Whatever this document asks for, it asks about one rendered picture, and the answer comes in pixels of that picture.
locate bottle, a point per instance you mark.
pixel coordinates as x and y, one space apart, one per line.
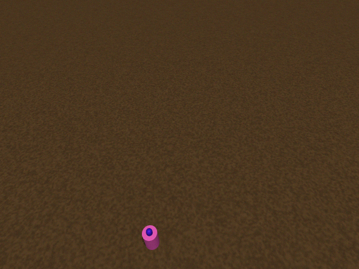
150 236

